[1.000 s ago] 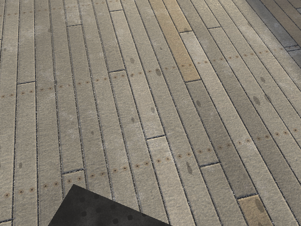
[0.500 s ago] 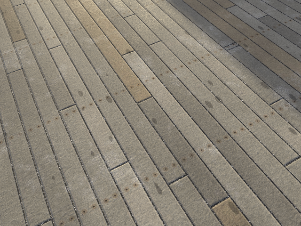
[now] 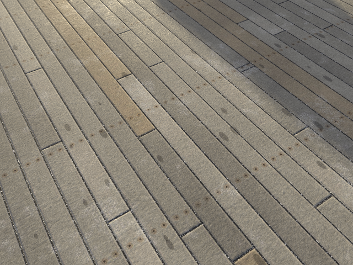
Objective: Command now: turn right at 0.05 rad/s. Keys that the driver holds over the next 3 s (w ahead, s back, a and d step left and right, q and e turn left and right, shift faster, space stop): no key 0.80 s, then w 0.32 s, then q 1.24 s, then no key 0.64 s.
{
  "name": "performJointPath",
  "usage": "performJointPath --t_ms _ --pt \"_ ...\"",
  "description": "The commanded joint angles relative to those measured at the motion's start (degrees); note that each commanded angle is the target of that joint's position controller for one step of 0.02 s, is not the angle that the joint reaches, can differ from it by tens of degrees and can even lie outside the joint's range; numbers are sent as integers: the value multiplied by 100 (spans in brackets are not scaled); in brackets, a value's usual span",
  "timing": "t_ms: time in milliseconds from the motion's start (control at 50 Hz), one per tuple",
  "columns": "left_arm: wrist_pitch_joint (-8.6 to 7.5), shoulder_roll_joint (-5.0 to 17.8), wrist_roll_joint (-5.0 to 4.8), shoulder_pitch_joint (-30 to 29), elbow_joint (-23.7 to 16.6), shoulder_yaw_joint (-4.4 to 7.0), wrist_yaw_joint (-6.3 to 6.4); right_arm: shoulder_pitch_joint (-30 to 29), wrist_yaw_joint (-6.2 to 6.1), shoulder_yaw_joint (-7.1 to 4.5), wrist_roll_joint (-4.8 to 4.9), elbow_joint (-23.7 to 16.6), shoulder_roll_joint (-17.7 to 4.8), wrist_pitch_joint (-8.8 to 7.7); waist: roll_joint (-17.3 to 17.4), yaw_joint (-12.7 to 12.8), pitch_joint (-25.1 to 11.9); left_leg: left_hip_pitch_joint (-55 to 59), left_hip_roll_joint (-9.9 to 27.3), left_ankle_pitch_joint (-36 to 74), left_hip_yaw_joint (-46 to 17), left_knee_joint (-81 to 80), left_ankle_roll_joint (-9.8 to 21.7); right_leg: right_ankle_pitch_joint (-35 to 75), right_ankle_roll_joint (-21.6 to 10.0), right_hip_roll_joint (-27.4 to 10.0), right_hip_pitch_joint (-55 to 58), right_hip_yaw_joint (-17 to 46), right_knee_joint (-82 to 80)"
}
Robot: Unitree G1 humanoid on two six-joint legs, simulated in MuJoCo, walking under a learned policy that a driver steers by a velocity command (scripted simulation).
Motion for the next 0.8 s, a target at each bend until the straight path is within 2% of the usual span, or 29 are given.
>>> performJointPath --t_ms 20,180,340,580,800 --pt "-124 628 -12 43 -319 151 30 -203 -41 -157 24 -289 -626 -55 -282 -24 -388 341 265 1194 -207 -236 182 1695 -200 -215 -46 201 -406" --pt "-124 556 -18 105 -228 117 62 -118 -102 -171 43 69 -673 22 -94 -30 -268 382 259 1230 -208 -227 84 1725 -223 -161 -30 155 -416" --pt "-152 468 -26 149 -1 95 74 -41 -195 -190 53 472 -700 75 -63 -58 -192 444 259 1143 -224 -289 35 1629 -216 -107 -38 73 -503" --pt "-213 389 -44 269 547 59 94 100 -305 -207 57 1016 -648 148 -75 -102 -37 474 221 910 -221 -423 10 1303 -185 -43 -137 -44 -675" --pt "-238 305 -58 426 1096 -11 111 316 -363 -202 60 1341 -556 179 -53 -110 76 457 180 774 -199 -521 9 1043 -180 -1 -231 -121 -808"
